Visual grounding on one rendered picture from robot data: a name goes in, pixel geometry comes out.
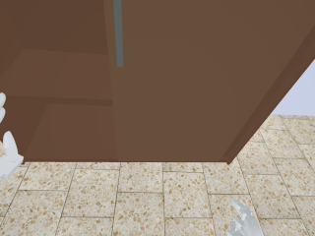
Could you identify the handle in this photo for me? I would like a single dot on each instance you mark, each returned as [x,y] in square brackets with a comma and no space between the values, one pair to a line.
[117,9]

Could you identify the robot left hand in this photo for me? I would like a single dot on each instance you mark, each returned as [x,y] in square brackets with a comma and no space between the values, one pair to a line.
[12,160]

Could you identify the robot right hand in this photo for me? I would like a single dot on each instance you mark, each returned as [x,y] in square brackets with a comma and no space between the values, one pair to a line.
[248,227]

